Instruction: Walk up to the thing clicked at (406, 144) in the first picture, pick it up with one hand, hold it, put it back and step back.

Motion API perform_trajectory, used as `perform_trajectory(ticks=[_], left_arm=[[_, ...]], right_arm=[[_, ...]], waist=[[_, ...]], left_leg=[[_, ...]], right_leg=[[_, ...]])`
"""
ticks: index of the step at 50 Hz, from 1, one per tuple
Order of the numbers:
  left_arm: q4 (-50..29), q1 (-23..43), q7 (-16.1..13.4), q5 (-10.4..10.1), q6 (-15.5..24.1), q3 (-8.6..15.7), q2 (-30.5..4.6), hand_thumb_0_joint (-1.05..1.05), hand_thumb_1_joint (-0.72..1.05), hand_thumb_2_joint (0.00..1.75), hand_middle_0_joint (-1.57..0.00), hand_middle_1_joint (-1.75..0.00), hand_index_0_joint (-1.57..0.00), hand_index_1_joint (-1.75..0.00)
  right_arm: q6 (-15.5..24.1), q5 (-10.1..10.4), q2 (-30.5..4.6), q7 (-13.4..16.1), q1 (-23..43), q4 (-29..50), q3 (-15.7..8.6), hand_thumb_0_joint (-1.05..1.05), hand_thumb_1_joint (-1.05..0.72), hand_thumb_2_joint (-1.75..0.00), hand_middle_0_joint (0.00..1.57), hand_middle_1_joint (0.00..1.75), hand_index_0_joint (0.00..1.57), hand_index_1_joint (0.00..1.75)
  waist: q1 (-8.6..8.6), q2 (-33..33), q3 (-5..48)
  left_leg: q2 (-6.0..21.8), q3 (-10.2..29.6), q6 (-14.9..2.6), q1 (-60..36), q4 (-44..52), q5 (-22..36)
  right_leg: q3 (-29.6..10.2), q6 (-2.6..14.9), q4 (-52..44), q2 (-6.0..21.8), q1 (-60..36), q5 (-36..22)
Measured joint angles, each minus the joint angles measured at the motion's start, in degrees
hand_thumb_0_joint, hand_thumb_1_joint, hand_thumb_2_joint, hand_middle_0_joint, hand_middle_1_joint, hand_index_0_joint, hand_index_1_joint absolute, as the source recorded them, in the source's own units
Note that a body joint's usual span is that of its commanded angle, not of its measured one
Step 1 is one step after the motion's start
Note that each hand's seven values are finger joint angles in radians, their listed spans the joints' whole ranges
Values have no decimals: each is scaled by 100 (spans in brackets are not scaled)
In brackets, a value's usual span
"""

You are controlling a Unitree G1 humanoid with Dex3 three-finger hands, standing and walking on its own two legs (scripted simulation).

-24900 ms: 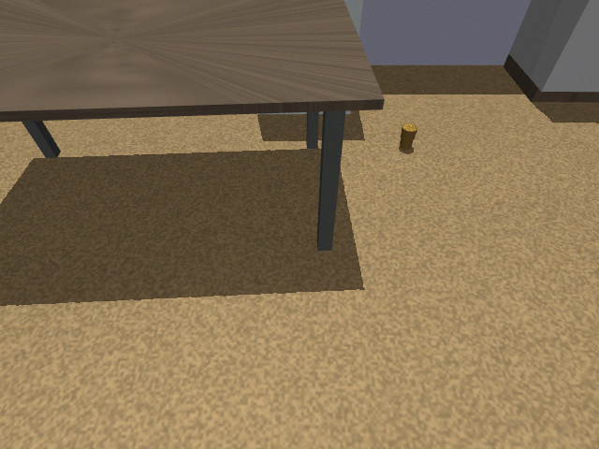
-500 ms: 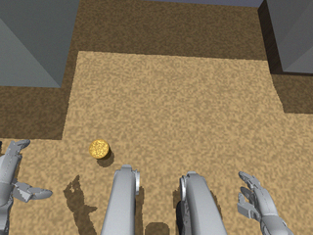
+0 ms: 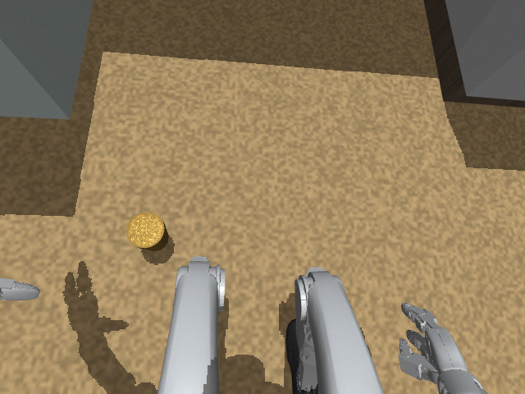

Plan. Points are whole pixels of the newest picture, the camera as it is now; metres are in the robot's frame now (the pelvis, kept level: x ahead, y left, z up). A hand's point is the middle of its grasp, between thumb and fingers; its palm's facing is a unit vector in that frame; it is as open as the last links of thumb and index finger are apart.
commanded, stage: go down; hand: left
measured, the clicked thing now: (151, 235) +0.39 +0.29 -0.42
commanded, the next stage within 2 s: none
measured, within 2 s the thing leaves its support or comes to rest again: neither
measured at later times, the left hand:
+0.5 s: hand out of the picture +0.28 +0.43 -0.11, palm faces +0.13 -0.86 -0.49, open 16.6 cm
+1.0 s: hand out of the picture +0.30 +0.43 -0.12, palm faces +0.15 -0.88 -0.45, open 17.0 cm
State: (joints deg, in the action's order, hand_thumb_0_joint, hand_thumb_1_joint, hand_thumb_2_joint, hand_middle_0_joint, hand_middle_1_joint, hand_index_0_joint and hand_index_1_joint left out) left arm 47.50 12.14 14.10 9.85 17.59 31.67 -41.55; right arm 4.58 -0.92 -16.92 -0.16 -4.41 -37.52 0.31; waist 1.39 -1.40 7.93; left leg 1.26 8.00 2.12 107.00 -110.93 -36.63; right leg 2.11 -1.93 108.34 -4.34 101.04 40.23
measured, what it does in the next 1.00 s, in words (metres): lowers itself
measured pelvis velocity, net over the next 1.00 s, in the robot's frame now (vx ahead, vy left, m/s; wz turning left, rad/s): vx -0.02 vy -0.01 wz -0.03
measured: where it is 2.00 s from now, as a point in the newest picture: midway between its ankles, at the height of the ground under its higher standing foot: (250, 373)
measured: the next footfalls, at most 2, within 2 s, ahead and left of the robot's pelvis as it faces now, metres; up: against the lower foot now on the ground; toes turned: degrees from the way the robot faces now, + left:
none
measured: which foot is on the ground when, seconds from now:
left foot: down 0.00-1.00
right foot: down 0.00-1.00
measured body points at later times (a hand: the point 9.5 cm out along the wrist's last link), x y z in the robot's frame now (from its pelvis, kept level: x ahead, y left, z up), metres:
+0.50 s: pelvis -0.01 +0.00 -0.06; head +0.19 +0.07 +0.34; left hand +0.27 +0.47 -0.08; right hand +0.18 -0.26 -0.17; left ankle +0.08 +0.13 -0.45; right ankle +0.07 -0.13 -0.45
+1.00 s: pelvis -0.02 -0.01 -0.08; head +0.19 +0.06 +0.32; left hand +0.28 +0.48 -0.09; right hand +0.16 -0.27 -0.19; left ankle +0.08 +0.13 -0.45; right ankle +0.07 -0.13 -0.45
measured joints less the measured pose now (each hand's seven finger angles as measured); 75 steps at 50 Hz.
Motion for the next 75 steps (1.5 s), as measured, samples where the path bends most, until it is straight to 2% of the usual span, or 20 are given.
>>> perform_trajectory(ticks=[12, 21, 40, 50, 55, 62, 75], left_arm=[[364, 258, 541, -290, 479, 440, -264, -1, -32, 20, -1, -12, -1, -11], [573, 467, 839, -433, 571, 649, -468, -1, -35, 22, -1, -14, -1, -13], [820, 735, 1142, -581, 520, 873, -750, -1, -48, 27, -1, -23, -2, -21], [755, 749, 1228, -656, 481, 921, -758, -1, -53, 28, -1, -26, -3, -24], [625, 679, 1249, -714, 459, 957, -722, -1, -55, 27, -1, -26, -4, -24], [679, 580, 1320, -894, 476, 1011, -741, -1, -57, 24, -2, -24, -4, -22], [801, 661, 1538, -979, 699, 1165, -768, -1, -58, 18, -2, -19, -5, -17]], right_arm=[[1, -135, -50, -44, 195, -150, 122, 1, -79, -87, 20, 30, 20, 30], [-24, -195, -52, -59, 293, -202, 213, 1, -81, -88, 20, 30, 20, 30], [-61, -212, -151, -10, 177, -204, 298, 1, -83, -88, 20, 30, 20, 30], [-48, -215, -146, -8, 143, -203, 318, 1, -84, -88, 20, 30, 20, 30], [-38, -195, -141, -6, 147, -191, 316, 1, -84, -88, 20, 30, 20, 30], [-2, -175, -143, 4, 184, -186, 317, 1, -84, -88, 20, 30, 20, 30], [84, -261, -174, 0, 310, -257, 348, 1, -84, -88, 20, 30, 20, 30]], waist=[[-90, -77, -159], [-116, -99, -257], [-44, -116, -336], [-30, -140, -360], [-30, -128, -335], [-57, -121, -304], [-99, -186, -413]], left_leg=[[-27, 74, 26, 507, -584, -71], [-30, 132, 58, 786, -963, -77], [-37, 196, 111, 1080, -1290, -23], [-33, 212, 111, 1137, -1361, -35], [-31, 212, 113, 1139, -1368, -53], [-23, 198, 85, 1151, -1360, -75], [-52, 227, 90, 1274, -1587, -90]], right_leg=[[48, -21, 582, -24, 487, 95], [84, -19, 959, -61, 769, 104], [129, 13, 1315, -94, 1096, 51], [141, 8, 1377, -104, 1151, 56], [142, 13, 1372, -103, 1144, 74], [130, -4, 1356, -104, 1151, 92], [148, -25, 1571, -99, 1247, 128]])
